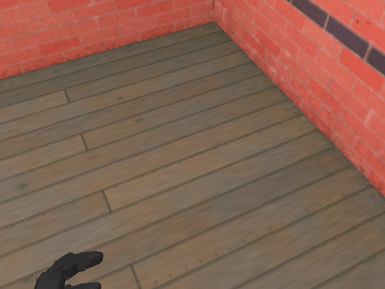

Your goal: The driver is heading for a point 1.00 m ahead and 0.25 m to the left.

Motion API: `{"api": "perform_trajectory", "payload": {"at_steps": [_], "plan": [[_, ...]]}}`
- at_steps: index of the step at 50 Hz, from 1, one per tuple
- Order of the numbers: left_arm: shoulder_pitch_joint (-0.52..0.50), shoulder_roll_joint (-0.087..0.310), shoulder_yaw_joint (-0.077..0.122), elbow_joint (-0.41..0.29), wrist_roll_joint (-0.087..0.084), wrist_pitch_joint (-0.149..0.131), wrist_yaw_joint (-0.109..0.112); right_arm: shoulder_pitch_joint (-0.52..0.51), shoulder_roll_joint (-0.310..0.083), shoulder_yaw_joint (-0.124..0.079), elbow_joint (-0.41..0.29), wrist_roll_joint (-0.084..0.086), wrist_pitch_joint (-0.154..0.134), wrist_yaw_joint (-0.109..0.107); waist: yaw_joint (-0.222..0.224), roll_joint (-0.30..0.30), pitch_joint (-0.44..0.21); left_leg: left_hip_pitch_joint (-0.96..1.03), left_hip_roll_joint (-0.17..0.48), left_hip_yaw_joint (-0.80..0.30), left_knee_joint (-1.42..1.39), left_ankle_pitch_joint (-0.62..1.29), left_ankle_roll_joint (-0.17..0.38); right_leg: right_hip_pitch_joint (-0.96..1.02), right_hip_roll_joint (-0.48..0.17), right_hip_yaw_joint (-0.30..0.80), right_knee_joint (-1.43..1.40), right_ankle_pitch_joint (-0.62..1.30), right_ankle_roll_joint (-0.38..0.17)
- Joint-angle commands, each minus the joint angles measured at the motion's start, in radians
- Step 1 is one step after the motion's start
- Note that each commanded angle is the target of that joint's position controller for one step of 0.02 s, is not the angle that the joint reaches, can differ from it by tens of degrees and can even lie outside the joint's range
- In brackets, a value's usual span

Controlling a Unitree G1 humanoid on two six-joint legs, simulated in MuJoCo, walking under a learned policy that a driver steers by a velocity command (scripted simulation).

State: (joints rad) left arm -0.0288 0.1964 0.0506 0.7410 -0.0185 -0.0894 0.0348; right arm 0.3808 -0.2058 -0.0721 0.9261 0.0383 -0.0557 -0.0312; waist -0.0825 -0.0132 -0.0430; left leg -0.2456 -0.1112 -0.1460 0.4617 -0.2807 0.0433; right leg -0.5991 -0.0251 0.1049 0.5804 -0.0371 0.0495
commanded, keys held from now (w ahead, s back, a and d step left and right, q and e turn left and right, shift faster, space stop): w+q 0.76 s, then w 0.20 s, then w+e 0.04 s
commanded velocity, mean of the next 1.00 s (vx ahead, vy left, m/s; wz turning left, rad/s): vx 0.50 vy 0.00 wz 0.51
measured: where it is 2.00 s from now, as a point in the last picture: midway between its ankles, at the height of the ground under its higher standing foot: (111, 192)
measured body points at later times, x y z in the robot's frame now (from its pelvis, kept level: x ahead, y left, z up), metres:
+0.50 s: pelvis +0.23 +0.00 +0.00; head +0.27 +0.00 +0.45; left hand +0.14 +0.26 -0.13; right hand +0.52 -0.14 -0.09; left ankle +0.35 +0.19 -0.69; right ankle +0.14 -0.14 -0.74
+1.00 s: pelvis +0.49 +0.12 +0.00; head +0.52 +0.14 +0.45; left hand +0.58 +0.44 -0.08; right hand +0.67 -0.09 -0.12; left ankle +0.36 +0.17 -0.74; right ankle +0.71 +0.10 -0.71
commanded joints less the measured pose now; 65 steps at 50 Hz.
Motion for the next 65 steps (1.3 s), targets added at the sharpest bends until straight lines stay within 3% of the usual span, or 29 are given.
{"api": "perform_trajectory", "payload": {"at_steps": [1,2,3,4,5,6,9,19,24,27,29,30,31,32,33,34,36,39,43,48,52,53,54,55,56,57,59,62,65], "plan": [[0.045,0.103,0.04,-0.031,-0.004,-0.018,-0.009,-0.017,-0.113,-0.034,-0.08,0.005,-0.003,-0.008,0.089,0.092,-0.024,-0.086,0.214,-0.268,-0.066,-0.012,0.147,0.287,0.027,-0.043,-0.123,-0.068,-0.037],[0.155,0.128,0.054,-0.001,0.0,-0.026,-0.008,-0.033,-0.079,-0.026,-0.096,-0.003,-0.004,-0.005,0.139,0.081,-0.074,-0.162,0.168,-0.232,0.059,-0.002,0.116,0.465,-0.021,-0.018,-0.121,-0.108,-0.071],[0.336,0.184,0.07,0.04,0.011,-0.028,-0.003,-0.029,-0.003,-0.008,-0.108,-0.015,-0.01,0.003,0.195,-0.063,-0.194,-0.327,0.067,-0.096,0.391,-0.149,0.063,0.736,-0.209,0.167,-0.124,-0.141,-0.131],[0.415,0.259,0.086,0.064,0.029,-0.027,-0.012,0.025,-0.013,-0.003,-0.161,0.012,-0.023,0.005,0.164,-0.333,-0.232,-0.611,0.003,-0.033,0.634,-0.288,0.047,0.878,-0.412,0.616,-0.267,-0.401,-0.278],[0.369,0.196,0.076,0.046,0.018,-0.032,-0.014,0.006,-0.107,-0.022,-0.147,0.005,-0.029,0.005,0.162,-0.228,-0.173,-0.704,0.08,-0.058,0.778,-0.218,0.039,0.835,-0.414,0.649,-0.292,-0.517,-0.293],[0.315,0.147,0.063,0.034,0.013,-0.029,-0.012,-0.073,-0.14,-0.033,-0.161,-0.006,-0.021,0.006,0.166,-0.152,-0.088,-0.737,0.11,-0.043,0.816,-0.108,0.036,0.754,-0.364,0.494,-0.29,-0.445,-0.258],[0.195,0.084,0.042,0.041,0.025,-0.017,-0.022,-0.117,-0.112,-0.042,-0.169,-0.017,0.001,0.011,0.093,-0.089,-0.015,-0.595,0.183,-0.01,0.726,0.038,0.015,0.525,-0.239,0.194,-0.349,-0.124,-0.198],[0.294,0.151,0.058,0.139,0.021,-0.017,-0.005,-0.326,-0.061,-0.024,-0.265,-0.019,0.019,0.043,0.121,-0.062,0.038,-0.541,0.188,0.068,0.369,0.357,-0.018,0.525,-0.215,-0.145,-0.403,0.134,-0.185],[0.37,0.194,0.069,0.17,0.006,0.005,-0.002,-0.477,-0.055,-0.012,-0.334,-0.012,0.021,0.077,0.168,-0.059,0.1,-0.525,0.174,0.153,0.223,0.249,0.016,0.644,-0.264,-0.209,-0.35,0.18,-0.169],[0.358,0.247,0.084,0.168,-0.005,0.016,0.0,-0.428,-0.093,-0.03,-0.346,-0.016,0.023,0.092,0.113,-0.108,0.056,-0.334,0.097,0.246,0.175,0.082,0.072,0.663,-0.267,-0.272,-0.193,0.608,-0.146],[0.339,0.261,0.085,0.159,-0.013,0.022,0.003,-0.152,-0.176,-0.078,-0.273,-0.015,0.025,0.087,-0.035,-0.085,-0.079,0.067,0.022,0.26,0.056,0.158,0.141,0.557,-0.223,-0.32,0.157,0.74,-0.108],[0.34,0.22,0.07,0.129,0.019,0.014,0.001,0.001,-0.27,-0.107,-0.237,-0.012,0.03,0.065,-0.078,0.063,-0.185,0.421,0.205,-0.026,0.074,0.235,0.213,0.236,-0.173,-0.32,0.501,0.27,-0.063],[0.387,0.111,0.026,0.065,0.022,-0.027,-0.025,-0.031,-0.34,-0.103,-0.26,-0.009,0.017,0.064,0.02,0.304,-0.312,0.698,0.444,-0.62,-0.101,0.052,0.417,-0.161,0.045,-0.163,0.831,-0.522,-0.024],[0.272,0.195,0.047,0.052,-0.009,-0.072,-0.044,0.035,-0.254,-0.077,-0.256,-0.029,0.019,0.058,-0.053,0.176,-0.329,0.703,0.427,-0.6,-0.164,0.005,0.368,-0.272,0.005,-0.003,0.871,-0.485,-0.056],[0.203,0.202,0.047,0.029,-0.027,-0.082,-0.046,-0.014,-0.204,-0.064,-0.25,-0.03,0.013,0.055,-0.041,0.144,-0.213,0.601,0.388,-0.444,-0.155,0.095,0.321,-0.307,-0.031,-0.017,0.825,-0.401,-0.077],[0.199,0.185,0.045,0.035,-0.01,-0.079,-0.036,-0.101,-0.18,-0.055,-0.265,-0.023,0.005,0.055,0.015,0.029,-0.122,0.424,0.346,-0.329,-0.163,0.213,0.288,-0.244,-0.073,-0.017,0.725,-0.335,-0.074],[0.219,0.188,0.058,0.034,0.017,-0.053,-0.026,-0.197,-0.138,-0.038,-0.284,-0.027,-0.004,0.047,0.085,0.038,-0.06,0.186,0.292,-0.223,-0.198,0.359,0.262,-0.095,-0.114,-0.017,0.594,-0.287,-0.05],[0.189,0.15,0.051,-0.003,0.027,-0.026,-0.022,-0.187,-0.161,-0.041,-0.275,-0.02,-0.014,0.033,0.111,0.033,-0.021,0.052,0.27,-0.167,-0.233,0.419,0.268,-0.066,-0.096,-0.049,0.447,-0.221,-0.006],[0.042,0.095,0.019,-0.035,0.034,-0.029,-0.035,-0.129,-0.174,-0.046,-0.246,-0.016,-0.014,0.024,0.049,0.07,0.013,-0.042,0.192,-0.042,-0.23,0.385,0.201,0.053,-0.04,-0.089,0.105,0.102,-0.012],[-0.058,0.148,0.024,-0.081,0.009,-0.033,-0.054,-0.031,-0.177,-0.046,-0.195,-0.01,-0.018,0.032,0.005,0.096,0.047,0.083,0.27,-0.13,-0.182,0.244,0.182,0.054,-0.019,-0.064,-0.036,0.11,-0.057],[0.048,0.189,0.041,-0.065,0.01,-0.038,-0.065,-0.048,-0.199,-0.051,-0.191,-0.022,-0.005,0.023,0.074,0.119,0.011,0.214,0.286,-0.098,-0.031,0.563,0.132,0.17,0.024,-0.122,-0.104,-0.023,-0.134],[0.175,0.219,0.057,-0.029,0.018,-0.038,-0.065,-0.061,-0.178,-0.043,-0.199,-0.027,-0.004,0.022,0.128,0.089,-0.079,0.18,0.234,-0.042,0.133,0.672,0.106,0.356,0.013,-0.102,-0.088,0.021,-0.173],[0.337,0.275,0.068,-0.006,0.024,-0.036,-0.065,-0.044,-0.142,-0.026,-0.223,-0.048,-0.007,0.017,0.175,-0.035,-0.226,0.004,0.159,0.022,0.431,0.439,0.066,0.644,-0.145,0.111,-0.064,0.097,-0.256],[0.403,0.32,0.081,0.02,0.016,-0.03,-0.077,0.068,-0.096,-0.012,-0.226,-0.031,-0.024,0.022,0.135,-0.323,-0.304,-0.375,0.017,0.071,0.739,-0.194,-0.016,0.931,-0.316,0.559,-0.201,-0.147,-0.415],[0.394,0.246,0.06,0.01,-0.012,-0.02,-0.077,0.015,-0.162,-0.019,-0.226,-0.028,-0.037,0.027,0.162,-0.227,-0.251,-0.526,0.064,0.003,0.835,-0.258,-0.013,0.94,-0.31,0.67,-0.277,-0.384,-0.392],[0.325,0.206,0.048,-0.011,-0.009,-0.013,-0.07,-0.099,-0.193,-0.025,-0.253,-0.018,-0.046,0.032,0.173,-0.126,-0.115,-0.585,0.107,0.014,0.838,-0.161,-0.01,0.822,-0.281,0.551,-0.296,-0.379,-0.35],[0.254,0.193,0.04,-0.034,0.012,-0.002,-0.064,-0.188,-0.17,-0.024,-0.277,-0.045,-0.056,0.024,0.13,0.012,-0.008,-0.521,0.164,0.042,0.716,-0.044,-0.02,0.599,-0.211,0.398,-0.323,-0.172,-0.325],[0.255,0.177,0.033,-0.035,0.01,-0.003,-0.055,-0.169,-0.14,-0.026,-0.285,-0.054,-0.047,0.015,0.081,-0.053,-0.017,-0.417,0.182,0.06,0.57,-0.008,-0.05,0.499,-0.145,0.299,-0.358,-0.006,-0.318],[0.291,0.216,0.046,-0.023,0.002,-0.001,-0.037,-0.244,-0.123,-0.02,-0.304,-0.054,-0.037,0.007,0.092,-0.049,0.004,-0.418,0.169,0.076,0.413,0.098,-0.084,0.443,-0.121,0.24,-0.371,0.07,-0.314]]}}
